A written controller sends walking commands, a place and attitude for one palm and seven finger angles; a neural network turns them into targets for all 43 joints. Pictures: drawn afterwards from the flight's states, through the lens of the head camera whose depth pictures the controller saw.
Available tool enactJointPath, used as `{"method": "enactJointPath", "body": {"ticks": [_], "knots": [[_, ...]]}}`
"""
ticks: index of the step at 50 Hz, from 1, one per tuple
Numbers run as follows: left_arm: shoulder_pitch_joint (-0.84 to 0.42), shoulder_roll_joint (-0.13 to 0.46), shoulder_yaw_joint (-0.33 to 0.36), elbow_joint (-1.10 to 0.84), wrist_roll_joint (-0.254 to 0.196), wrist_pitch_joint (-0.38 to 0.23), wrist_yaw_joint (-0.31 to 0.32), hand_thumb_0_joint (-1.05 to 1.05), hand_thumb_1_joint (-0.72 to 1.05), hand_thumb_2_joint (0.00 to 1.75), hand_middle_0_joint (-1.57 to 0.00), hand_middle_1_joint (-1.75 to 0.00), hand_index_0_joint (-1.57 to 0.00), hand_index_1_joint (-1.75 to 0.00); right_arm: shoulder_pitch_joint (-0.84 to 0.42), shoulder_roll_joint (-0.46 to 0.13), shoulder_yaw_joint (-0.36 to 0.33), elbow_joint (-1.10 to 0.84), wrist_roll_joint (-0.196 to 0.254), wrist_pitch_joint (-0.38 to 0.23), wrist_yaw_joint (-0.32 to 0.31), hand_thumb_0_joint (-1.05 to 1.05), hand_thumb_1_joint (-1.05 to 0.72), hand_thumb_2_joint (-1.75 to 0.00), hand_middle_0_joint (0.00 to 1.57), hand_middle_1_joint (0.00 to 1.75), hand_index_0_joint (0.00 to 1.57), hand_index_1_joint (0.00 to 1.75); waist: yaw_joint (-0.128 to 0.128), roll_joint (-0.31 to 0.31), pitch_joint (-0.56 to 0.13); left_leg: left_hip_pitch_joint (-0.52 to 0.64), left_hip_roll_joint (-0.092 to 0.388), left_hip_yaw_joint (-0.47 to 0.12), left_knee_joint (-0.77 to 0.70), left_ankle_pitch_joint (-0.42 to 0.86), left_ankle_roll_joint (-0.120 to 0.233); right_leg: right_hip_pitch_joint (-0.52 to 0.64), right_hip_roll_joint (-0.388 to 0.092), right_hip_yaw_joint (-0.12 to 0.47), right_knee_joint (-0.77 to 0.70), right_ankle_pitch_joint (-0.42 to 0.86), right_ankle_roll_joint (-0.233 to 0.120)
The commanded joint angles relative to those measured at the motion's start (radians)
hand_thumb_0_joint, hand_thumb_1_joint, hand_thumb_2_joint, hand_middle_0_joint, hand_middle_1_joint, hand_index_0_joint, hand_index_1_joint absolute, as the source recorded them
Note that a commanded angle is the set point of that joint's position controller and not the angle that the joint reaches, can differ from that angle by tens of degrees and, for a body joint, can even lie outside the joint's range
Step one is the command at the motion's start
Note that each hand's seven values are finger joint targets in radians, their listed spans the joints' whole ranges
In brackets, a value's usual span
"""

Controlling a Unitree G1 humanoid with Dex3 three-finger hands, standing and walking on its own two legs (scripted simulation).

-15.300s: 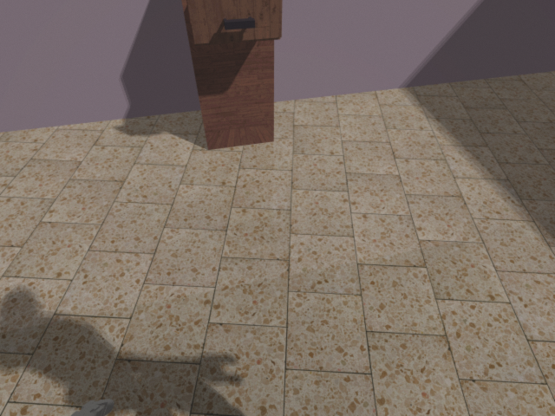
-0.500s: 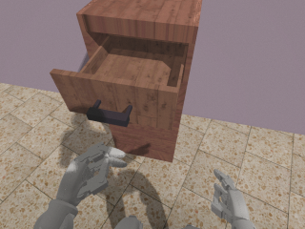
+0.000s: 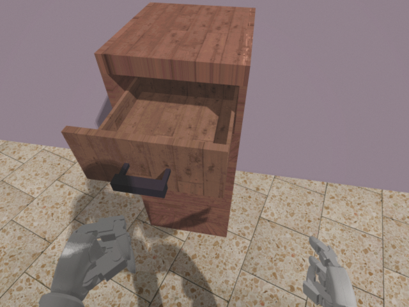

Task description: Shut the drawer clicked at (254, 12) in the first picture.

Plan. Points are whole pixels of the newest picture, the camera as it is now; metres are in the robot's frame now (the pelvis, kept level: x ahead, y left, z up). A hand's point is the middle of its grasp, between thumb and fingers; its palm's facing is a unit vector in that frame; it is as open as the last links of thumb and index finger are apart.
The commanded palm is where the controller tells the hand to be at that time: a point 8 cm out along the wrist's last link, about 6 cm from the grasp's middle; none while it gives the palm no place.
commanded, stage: raise the hand and make a fist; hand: left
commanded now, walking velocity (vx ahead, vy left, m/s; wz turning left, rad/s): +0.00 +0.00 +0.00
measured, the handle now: (143, 177) +0.37 +0.16 +0.05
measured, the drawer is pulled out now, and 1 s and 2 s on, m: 0.24 0.24 0.24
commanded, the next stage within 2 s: bring the fist close to the handle in 0.74 s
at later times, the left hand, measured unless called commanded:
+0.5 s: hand (112, 239) +0.19 +0.14 +0.15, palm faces -0.06 -0.99 -0.11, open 3.3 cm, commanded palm +0.15 +0.19 +0.16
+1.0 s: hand (118, 242) +0.19 +0.14 +0.13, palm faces -0.08 -0.99 -0.08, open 3.3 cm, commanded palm +0.17 +0.19 +0.14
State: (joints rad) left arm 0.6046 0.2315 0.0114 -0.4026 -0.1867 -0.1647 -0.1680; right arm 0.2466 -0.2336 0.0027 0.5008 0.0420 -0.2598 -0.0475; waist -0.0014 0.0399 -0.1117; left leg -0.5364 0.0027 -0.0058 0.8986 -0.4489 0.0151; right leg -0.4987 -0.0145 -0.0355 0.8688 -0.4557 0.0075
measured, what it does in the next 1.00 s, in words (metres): stands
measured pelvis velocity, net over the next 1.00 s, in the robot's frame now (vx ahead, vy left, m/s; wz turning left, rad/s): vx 0.01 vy -0.02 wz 0.01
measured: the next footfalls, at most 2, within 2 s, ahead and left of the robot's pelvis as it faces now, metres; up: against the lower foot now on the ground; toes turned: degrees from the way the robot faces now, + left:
none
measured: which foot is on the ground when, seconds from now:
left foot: down 0.00-1.00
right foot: down 0.00-1.00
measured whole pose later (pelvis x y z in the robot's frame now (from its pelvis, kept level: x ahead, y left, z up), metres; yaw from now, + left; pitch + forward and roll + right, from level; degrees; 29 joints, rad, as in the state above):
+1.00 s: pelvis +0.01 -0.02 +0.02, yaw +1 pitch +1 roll +0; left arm 0.49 0.24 0.12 -0.32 -0.26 -0.08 -0.29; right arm 0.23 -0.24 0.05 0.60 0.05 -0.37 -0.07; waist 0.03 0.06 -0.07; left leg -0.34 0.01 -0.03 0.70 -0.37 -0.01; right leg -0.31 0.00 -0.06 0.68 -0.39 -0.02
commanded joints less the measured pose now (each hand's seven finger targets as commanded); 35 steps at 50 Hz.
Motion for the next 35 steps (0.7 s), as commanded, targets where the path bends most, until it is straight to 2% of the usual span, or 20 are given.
{"method": "enactJointPath", "body": {"ticks": [1,3,5,6,7,9,11,14,16,17,18,20,21,22,23,26,29,30,33,35], "knots": [[-0.013,0.037,0.056,-0.291,-0.029,-0.051,0.009,0.00,0.90,0.90,-1.38,-1.58,-1.38,-1.58,-0.092,-0.089,-0.017,-0.169,0.004,-0.055,0.007,0.00,-0.90,-0.90,0.20,0.30,0.20,0.30,0.017,0.018,-0.058,0.132,0.011,-0.021,-0.180,0.298,0.012,0.059,0.022,-0.052,-0.143,0.285,-0.022],[-0.011,0.038,0.043,-0.296,-0.029,-0.038,-0.012,0.00,0.90,0.90,-1.40,-1.60,-1.40,-1.60,-0.093,-0.093,-0.014,-0.172,0.004,-0.059,0.009,0.00,-0.90,-0.90,0.20,0.30,0.20,0.30,0.012,-0.007,-0.053,0.145,0.012,-0.022,-0.181,0.310,0.015,0.068,0.022,-0.050,-0.154,0.310,-0.019],[-0.027,0.052,0.046,-0.267,-0.022,-0.015,-0.032,0.00,0.90,0.90,-1.40,-1.60,-1.40,-1.60,-0.102,-0.099,-0.010,-0.160,0.004,-0.056,0.006,0.00,-0.90,-0.90,0.20,0.30,0.20,0.30,0.003,-0.030,-0.002,0.135,0.011,-0.024,-0.189,0.289,0.019,0.068,0.023,-0.043,-0.180,0.307,-0.017],[-0.043,0.060,0.051,-0.269,-0.024,-0.006,-0.042,0.00,0.90,0.90,-1.40,-1.60,-1.40,-1.60,-0.097,-0.099,-0.007,-0.159,0.007,-0.054,0.005,0.00,-0.90,-0.90,0.20,0.30,0.20,0.30,0.002,-0.031,-0.005,0.143,0.009,-0.024,-0.199,0.275,0.019,0.072,0.024,-0.042,-0.189,0.297,-0.017],[-0.043,0.084,0.077,-0.264,-0.025,0.005,-0.050,0.00,0.90,0.90,-1.40,-1.60,-1.40,-1.60,-0.102,-0.100,-0.007,-0.162,0.009,-0.053,0.002,0.00,-0.90,-0.90,0.20,0.30,0.20,0.30,0.006,-0.052,-0.002,0.141,0.008,-0.023,-0.204,0.260,0.020,0.078,0.024,-0.039,-0.200,0.285,-0.016],[-0.061,0.103,0.099,-0.291,-0.032,0.019,-0.063,0.00,0.90,0.90,-1.40,-1.60,-1.40,-1.60,-0.111,-0.099,-0.001,-0.167,0.011,-0.054,-0.005,0.00,-0.90,-0.90,0.20,0.30,0.20,0.30,0.014,-0.035,-0.021,0.163,0.006,-0.021,-0.215,0.264,0.021,0.100,0.021,-0.036,-0.213,0.288,-0.016],[-0.066,0.103,0.121,-0.306,-0.043,0.030,-0.065,0.00,0.90,0.90,-1.40,-1.60,-1.40,-1.60,-0.118,-0.092,0.005,-0.162,0.013,-0.058,-0.007,0.00,-0.90,-0.90,0.20,0.30,0.20,0.30,0.024,-0.011,-0.038,0.191,0.005,-0.020,-0.227,0.285,0.020,0.126,0.020,-0.038,-0.220,0.307,-0.019],[-0.106,0.110,0.145,-0.337,-0.067,0.030,-0.066,0.00,0.90,0.90,-1.40,-1.60,-1.40,-1.60,-0.124,-0.089,0.013,-0.157,0.015,-0.072,-0.011,0.00,-0.90,-0.90,0.20,0.30,0.20,0.30,0.026,-0.016,-0.058,0.217,0.004,-0.021,-0.238,0.293,0.019,0.146,0.019,-0.041,-0.234,0.318,-0.017],[-0.101,0.120,0.178,-0.302,-0.084,0.037,-0.067,0.00,0.90,0.90,-1.40,-1.60,-1.40,-1.60,-0.132,-0.087,0.015,-0.139,0.017,-0.082,-0.015,0.00,-0.90,-0.90,0.20,0.30,0.20,0.30,0.029,-0.040,-0.039,0.215,0.004,-0.020,-0.248,0.282,0.020,0.152,0.022,-0.039,-0.256,0.314,-0.015],[-0.119,0.129,0.190,-0.296,-0.088,0.037,-0.072,0.00,0.90,0.90,-1.40,-1.60,-1.40,-1.60,-0.130,-0.092,0.016,-0.131,0.019,-0.086,-0.018,0.00,-0.90,-0.90,0.20,0.30,0.20,0.30,0.027,-0.031,-0.027,0.221,0.004,-0.020,-0.251,0.285,0.019,0.153,0.022,-0.036,-0.265,0.321,-0.016],[-0.113,0.111,0.176,-0.265,-0.094,0.044,-0.081,0.00,0.90,0.90,-1.40,-1.60,-1.40,-1.60,-0.136,-0.091,0.018,-0.130,0.019,-0.092,-0.020,0.00,-0.90,-0.90,0.20,0.30,0.20,0.30,0.027,-0.048,-0.008,0.215,0.002,-0.018,-0.254,0.275,0.020,0.150,0.021,-0.032,-0.275,0.317,-0.013],[-0.101,0.116,0.188,-0.204,-0.099,0.059,-0.097,0.00,0.90,0.90,-1.40,-1.60,-1.40,-1.60,-0.148,-0.098,0.015,-0.115,0.023,-0.099,-0.023,0.00,-0.90,-0.90,0.20,0.30,0.20,0.30,0.031,-0.061,0.014,0.203,0.000,-0.013,-0.257,0.264,0.019,0.158,0.018,-0.017,-0.297,0.307,-0.012],[-0.093,0.100,0.174,-0.197,-0.104,0.066,-0.109,0.00,0.90,0.90,-1.40,-1.60,-1.40,-1.60,-0.142,-0.097,0.015,-0.115,0.023,-0.103,-0.023,0.00,-0.90,-0.90,0.20,0.30,0.20,0.30,0.029,-0.059,0.009,0.210,-0.003,-0.009,-0.260,0.274,0.021,0.163,0.014,-0.012,-0.303,0.328,-0.008],[-0.089,0.129,0.200,-0.181,-0.103,0.074,-0.117,0.00,0.90,0.90,-1.40,-1.60,-1.40,-1.60,-0.143,-0.099,0.011,-0.113,0.026,-0.105,-0.025,0.00,-0.90,-0.90,0.20,0.30,0.20,0.30,0.034,-0.068,0.013,0.205,-0.002,-0.006,-0.264,0.275,0.020,0.167,0.014,-0.009,-0.307,0.331,-0.007],[-0.088,0.128,0.201,-0.193,-0.106,0.077,-0.125,0.00,0.90,0.90,-1.40,-1.60,-1.40,-1.60,-0.147,-0.100,0.012,-0.115,0.025,-0.108,-0.025,0.00,-0.90,-0.90,0.20,0.30,0.20,0.30,0.037,-0.067,0.000,0.210,-0.005,-0.004,-0.265,0.285,0.020,0.181,0.012,-0.005,-0.309,0.344,-0.006],[-0.106,0.138,0.201,-0.231,-0.104,0.069,-0.128,0.00,0.90,0.90,-1.40,-1.60,-1.40,-1.60,-0.151,-0.099,0.011,-0.117,0.025,-0.125,-0.023,0.00,-0.90,-0.90,0.20,0.30,0.20,0.30,0.039,-0.023,-0.008,0.226,-0.008,-0.001,-0.269,0.290,0.021,0.188,0.009,-0.002,-0.313,0.345,-0.008],[-0.111,0.163,0.243,-0.256,-0.106,0.037,-0.111,0.00,0.90,0.90,-1.40,-1.60,-1.40,-1.60,-0.139,-0.098,0.007,-0.109,0.019,-0.142,-0.022,0.00,-0.90,-0.90,0.20,0.30,0.20,0.30,0.045,-0.027,-0.034,0.245,-0.009,0.001,-0.265,0.308,0.021,0.198,0.011,-0.003,-0.312,0.362,-0.007],[-0.110,0.170,0.253,-0.266,-0.108,0.026,-0.104,0.00,0.90,0.90,-1.40,-1.60,-1.40,-1.60,-0.144,-0.098,0.007,-0.108,0.018,-0.148,-0.020,0.00,-0.90,-0.90,0.20,0.30,0.20,0.30,0.050,-0.007,-0.036,0.243,-0.012,0.000,-0.265,0.305,0.019,0.200,0.013,-0.003,-0.312,0.356,-0.010],[-0.091,0.147,0.249,-0.229,-0.112,0.002,-0.098,0.00,0.90,0.90,-1.40,-1.60,-1.40,-1.60,-0.136,-0.098,0.003,-0.097,0.018,-0.156,-0.018,0.00,-0.90,-0.90,0.20,0.30,0.20,0.30,0.045,-0.036,-0.020,0.245,-0.009,0.002,-0.270,0.307,0.018,0.191,0.015,-0.009,-0.309,0.367,-0.008],[-0.104,0.153,0.255,-0.197,-0.114,0.004,-0.106,0.00,0.90,0.90,-1.40,-1.60,-1.40,-1.60,-0.143,-0.103,0.001,-0.089,0.022,-0.158,-0.020,0.00,-0.90,-0.90,0.20,0.30,0.20,0.30,0.044,-0.016,-0.007,0.241,-0.010,0.006,-0.268,0.292,0.016,0.189,0.015,0.002,-0.320,0.353,-0.009]]}}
